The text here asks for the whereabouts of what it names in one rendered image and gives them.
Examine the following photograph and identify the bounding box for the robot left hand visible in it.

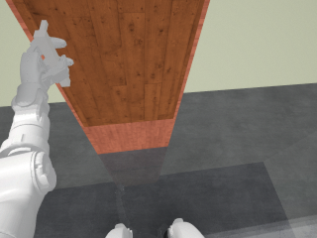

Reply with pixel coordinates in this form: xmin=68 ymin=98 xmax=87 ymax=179
xmin=20 ymin=37 xmax=74 ymax=92

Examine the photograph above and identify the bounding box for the right robot shin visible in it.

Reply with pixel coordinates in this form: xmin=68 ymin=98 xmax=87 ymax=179
xmin=171 ymin=218 xmax=183 ymax=226

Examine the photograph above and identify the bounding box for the left robot shin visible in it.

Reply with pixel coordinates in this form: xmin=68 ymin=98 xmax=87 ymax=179
xmin=115 ymin=223 xmax=126 ymax=229

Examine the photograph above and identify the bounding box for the robot left forearm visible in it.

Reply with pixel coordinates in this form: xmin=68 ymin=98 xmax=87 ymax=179
xmin=0 ymin=82 xmax=51 ymax=159

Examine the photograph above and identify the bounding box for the handle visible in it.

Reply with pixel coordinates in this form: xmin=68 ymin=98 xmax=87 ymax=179
xmin=33 ymin=20 xmax=70 ymax=87

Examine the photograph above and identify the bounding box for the robot shin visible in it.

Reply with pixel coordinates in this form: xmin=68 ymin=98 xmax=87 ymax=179
xmin=115 ymin=223 xmax=126 ymax=229
xmin=171 ymin=218 xmax=183 ymax=226

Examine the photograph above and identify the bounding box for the cupboard door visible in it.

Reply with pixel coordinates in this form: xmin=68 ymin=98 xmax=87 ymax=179
xmin=12 ymin=0 xmax=205 ymax=127

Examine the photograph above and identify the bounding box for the robot left upper arm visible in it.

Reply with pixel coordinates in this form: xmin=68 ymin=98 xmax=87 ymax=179
xmin=0 ymin=151 xmax=56 ymax=238

